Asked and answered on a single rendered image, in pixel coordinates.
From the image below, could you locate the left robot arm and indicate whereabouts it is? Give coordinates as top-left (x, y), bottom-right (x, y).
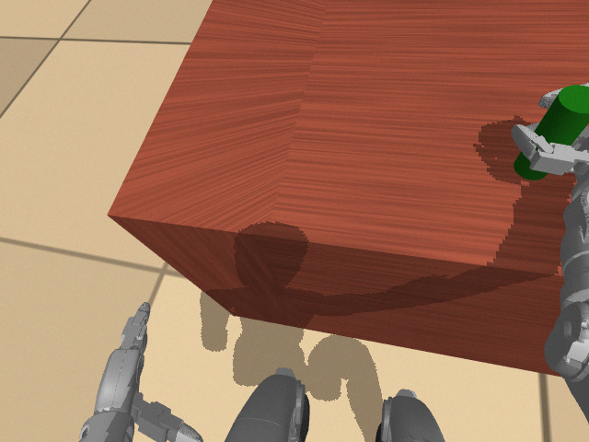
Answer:
top-left (78, 412), bottom-right (134, 442)

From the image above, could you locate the right robot hand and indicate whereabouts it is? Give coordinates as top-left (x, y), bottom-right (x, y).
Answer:
top-left (511, 81), bottom-right (589, 183)

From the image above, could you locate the right robot arm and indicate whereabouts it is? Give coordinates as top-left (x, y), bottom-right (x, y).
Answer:
top-left (544, 173), bottom-right (589, 424)

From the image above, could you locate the left robot hand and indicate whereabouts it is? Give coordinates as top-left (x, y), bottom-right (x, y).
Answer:
top-left (94, 302), bottom-right (203, 442)

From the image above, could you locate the can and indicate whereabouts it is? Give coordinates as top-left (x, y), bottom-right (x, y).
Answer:
top-left (514, 85), bottom-right (589, 180)

